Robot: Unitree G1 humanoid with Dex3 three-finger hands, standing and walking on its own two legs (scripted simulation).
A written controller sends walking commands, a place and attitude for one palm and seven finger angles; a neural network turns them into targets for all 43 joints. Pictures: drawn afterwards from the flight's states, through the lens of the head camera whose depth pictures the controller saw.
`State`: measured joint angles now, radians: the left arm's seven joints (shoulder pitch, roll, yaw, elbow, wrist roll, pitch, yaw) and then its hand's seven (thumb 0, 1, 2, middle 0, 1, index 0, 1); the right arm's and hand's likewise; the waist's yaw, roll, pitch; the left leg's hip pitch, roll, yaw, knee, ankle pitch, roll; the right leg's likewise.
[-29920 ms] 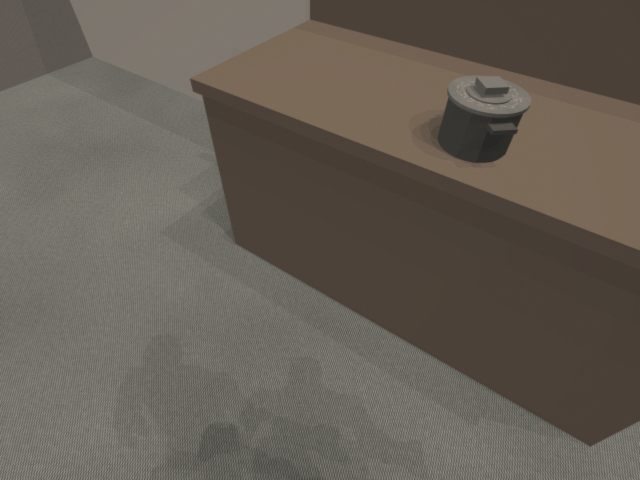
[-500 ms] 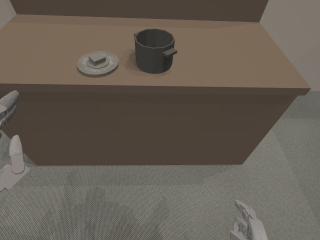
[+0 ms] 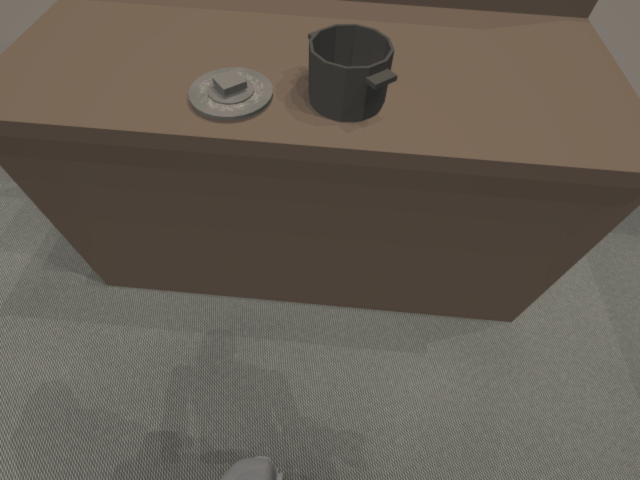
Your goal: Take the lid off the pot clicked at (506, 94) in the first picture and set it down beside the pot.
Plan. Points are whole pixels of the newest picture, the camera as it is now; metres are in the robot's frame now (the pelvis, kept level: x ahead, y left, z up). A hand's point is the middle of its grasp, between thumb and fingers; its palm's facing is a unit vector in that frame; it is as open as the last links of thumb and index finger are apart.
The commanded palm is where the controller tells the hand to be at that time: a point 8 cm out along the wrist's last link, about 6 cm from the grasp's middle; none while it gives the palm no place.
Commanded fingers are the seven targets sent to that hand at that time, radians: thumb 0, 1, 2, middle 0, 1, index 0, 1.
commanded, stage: let the arm hang, fingers relaxed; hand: left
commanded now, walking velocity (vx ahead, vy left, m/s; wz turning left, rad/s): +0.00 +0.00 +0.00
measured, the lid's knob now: (229, 82) +0.80 +0.23 +0.01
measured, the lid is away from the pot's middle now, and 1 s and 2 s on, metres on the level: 0.24 0.24 0.24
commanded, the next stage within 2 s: look to check the result in 0.72 s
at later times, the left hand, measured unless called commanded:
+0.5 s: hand out of the picture +0.04 +0.21 -0.17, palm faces -0.02 -0.98 -0.20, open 7.3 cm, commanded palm none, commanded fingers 0.00 0.90 0.90 -0.20 -0.30 -0.20 -0.30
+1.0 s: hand out of the picture +0.01 +0.19 -0.17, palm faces -0.01 -0.99 -0.17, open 7.3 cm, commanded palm none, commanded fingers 0.00 0.90 0.90 -0.20 -0.30 -0.20 -0.30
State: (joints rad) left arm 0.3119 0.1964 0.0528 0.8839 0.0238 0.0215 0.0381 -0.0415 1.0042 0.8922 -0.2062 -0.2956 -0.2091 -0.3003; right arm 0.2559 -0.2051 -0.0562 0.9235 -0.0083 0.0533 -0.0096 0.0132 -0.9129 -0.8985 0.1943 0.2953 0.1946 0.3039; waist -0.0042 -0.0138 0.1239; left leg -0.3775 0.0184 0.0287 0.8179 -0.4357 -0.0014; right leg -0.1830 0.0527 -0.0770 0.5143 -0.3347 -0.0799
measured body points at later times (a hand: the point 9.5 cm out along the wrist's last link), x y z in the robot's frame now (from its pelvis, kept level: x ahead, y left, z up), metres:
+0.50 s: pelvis +0.01 +0.03 +0.01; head +0.03 +0.03 +0.46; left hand +0.05 +0.26 -0.15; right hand +0.00 -0.19 -0.15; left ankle +0.00 +0.11 -0.73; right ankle -0.04 -0.07 -0.73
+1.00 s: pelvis +0.02 +0.03 +0.01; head +0.04 +0.03 +0.46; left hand +0.01 +0.24 -0.16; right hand -0.01 -0.18 -0.15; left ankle +0.00 +0.11 -0.73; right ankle -0.04 -0.07 -0.73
